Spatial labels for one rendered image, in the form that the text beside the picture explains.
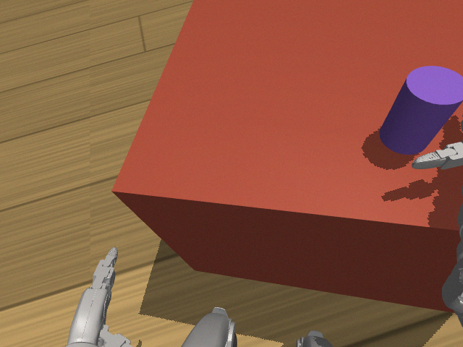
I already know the can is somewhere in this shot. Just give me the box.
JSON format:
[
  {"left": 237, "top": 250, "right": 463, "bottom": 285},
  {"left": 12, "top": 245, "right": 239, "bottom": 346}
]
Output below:
[{"left": 379, "top": 66, "right": 463, "bottom": 155}]

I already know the right robot hand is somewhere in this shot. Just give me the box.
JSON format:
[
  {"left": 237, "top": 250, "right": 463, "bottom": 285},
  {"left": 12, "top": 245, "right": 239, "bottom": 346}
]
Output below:
[{"left": 412, "top": 115, "right": 463, "bottom": 170}]

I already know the right robot arm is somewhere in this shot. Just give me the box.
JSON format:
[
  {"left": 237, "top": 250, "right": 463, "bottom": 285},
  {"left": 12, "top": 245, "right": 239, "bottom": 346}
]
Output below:
[{"left": 442, "top": 186, "right": 463, "bottom": 327}]

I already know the left robot hand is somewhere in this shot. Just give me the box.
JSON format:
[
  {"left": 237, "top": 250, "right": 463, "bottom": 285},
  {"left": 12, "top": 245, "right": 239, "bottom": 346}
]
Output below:
[{"left": 67, "top": 247, "right": 133, "bottom": 347}]

